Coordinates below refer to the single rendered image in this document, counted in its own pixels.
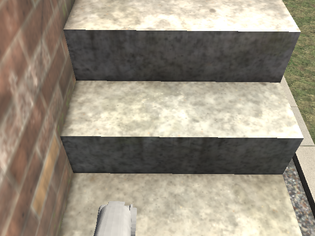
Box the robot left thigh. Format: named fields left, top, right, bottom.
left=94, top=201, right=137, bottom=236

